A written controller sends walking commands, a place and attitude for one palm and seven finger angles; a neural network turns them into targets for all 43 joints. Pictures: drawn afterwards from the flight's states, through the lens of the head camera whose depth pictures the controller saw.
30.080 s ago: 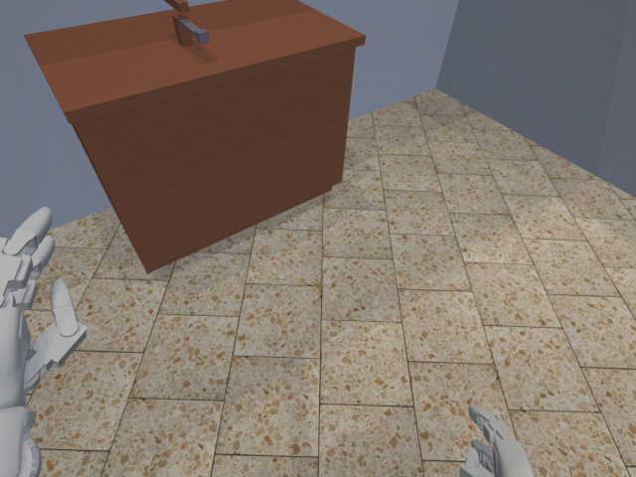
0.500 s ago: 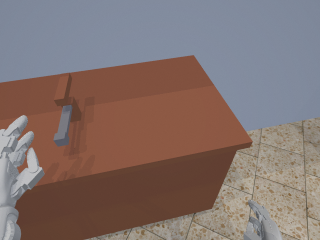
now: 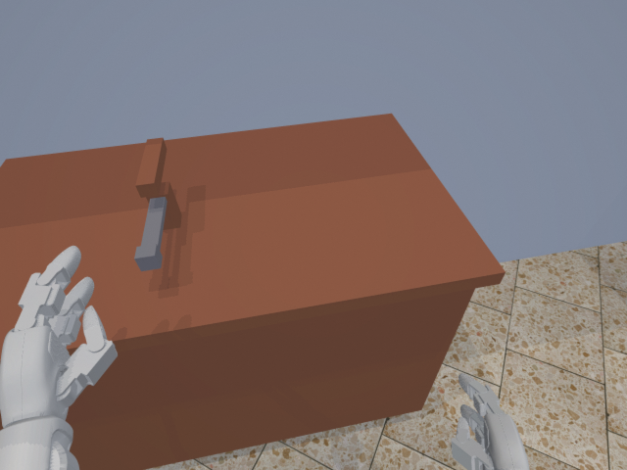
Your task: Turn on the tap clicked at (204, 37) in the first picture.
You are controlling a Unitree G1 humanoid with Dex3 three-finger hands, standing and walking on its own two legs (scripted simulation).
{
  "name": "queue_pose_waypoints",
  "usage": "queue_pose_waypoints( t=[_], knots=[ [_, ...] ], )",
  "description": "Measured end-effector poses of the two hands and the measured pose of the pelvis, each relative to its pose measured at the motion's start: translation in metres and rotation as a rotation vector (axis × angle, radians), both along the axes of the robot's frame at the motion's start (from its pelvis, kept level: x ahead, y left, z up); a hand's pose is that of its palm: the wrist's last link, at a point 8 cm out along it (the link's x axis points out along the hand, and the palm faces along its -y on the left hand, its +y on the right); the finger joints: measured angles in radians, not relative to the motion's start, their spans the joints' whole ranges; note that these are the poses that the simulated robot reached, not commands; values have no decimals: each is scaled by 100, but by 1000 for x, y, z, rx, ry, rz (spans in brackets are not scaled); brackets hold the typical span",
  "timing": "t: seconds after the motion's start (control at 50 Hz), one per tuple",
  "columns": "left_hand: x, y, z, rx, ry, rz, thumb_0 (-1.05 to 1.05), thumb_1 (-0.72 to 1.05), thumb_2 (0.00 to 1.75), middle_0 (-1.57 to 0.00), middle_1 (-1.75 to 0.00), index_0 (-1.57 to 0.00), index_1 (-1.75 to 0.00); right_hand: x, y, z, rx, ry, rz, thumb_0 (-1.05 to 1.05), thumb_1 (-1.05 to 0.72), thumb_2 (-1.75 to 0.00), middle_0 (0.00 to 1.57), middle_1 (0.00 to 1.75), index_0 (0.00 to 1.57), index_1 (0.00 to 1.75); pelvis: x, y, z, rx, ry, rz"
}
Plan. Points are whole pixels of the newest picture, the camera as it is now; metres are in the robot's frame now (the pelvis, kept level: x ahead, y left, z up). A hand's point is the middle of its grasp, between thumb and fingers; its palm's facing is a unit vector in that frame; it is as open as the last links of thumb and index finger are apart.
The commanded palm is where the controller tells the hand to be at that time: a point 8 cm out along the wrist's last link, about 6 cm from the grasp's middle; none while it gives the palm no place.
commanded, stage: turn the palm inward beside the body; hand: left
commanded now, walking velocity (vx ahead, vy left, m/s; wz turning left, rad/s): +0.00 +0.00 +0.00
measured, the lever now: (148, 257) +0.36 +0.30 +0.07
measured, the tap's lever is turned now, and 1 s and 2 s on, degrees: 0 0 0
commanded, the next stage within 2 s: reach beside the lever's end, fingers flat in 0.72 s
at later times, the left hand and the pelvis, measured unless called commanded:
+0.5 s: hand (117, 345) +0.19 +0.23 +0.14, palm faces +0.46 -0.88 -0.13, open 7.4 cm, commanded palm +0.14 +0.27 +0.15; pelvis +0.01 +0.00 +0.00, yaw +0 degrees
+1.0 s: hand (122, 338) +0.20 +0.23 +0.13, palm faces +0.49 -0.86 -0.13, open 7.4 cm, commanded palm +0.16 +0.27 +0.14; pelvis +0.01 -0.01 +0.00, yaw +0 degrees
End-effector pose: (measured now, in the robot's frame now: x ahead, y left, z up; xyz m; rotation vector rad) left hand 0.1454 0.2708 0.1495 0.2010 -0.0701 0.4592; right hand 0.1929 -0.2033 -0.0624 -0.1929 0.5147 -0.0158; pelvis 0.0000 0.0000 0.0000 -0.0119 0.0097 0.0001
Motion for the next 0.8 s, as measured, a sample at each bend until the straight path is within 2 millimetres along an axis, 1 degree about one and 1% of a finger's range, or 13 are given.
queue_pose_waypoints(
  t=[0.22,0.36,0.58,0.8],
  knots=[
    [-6,-2,-8,-40,18,15,1,90,90,-21,-30,-21,-30,-2,-2,-2,-16,0,0,2,-90,-90,20,30,21,30,1,2,-2,-4,5,5],
    [-1,-1,-6,-59,9,29,1,90,90,-21,-30,-21,-30,3,-3,-2,-13,-4,1,2,-90,-90,20,30,21,30,6,2,-2,-4,8,7],
    [7,-5,-6,-70,31,29,1,90,90,-21,-30,-21,-30,11,-5,1,-7,-9,0,2,-90,-90,20,30,21,30,13,-1,0,0,11,4],
    [9,-9,-6,-71,27,29,1,90,90,-21,-30,-21,-30,13,-10,0,-9,1,-4,2,-90,-90,20,30,21,30,16,-4,0,2,11,3]
  ],
)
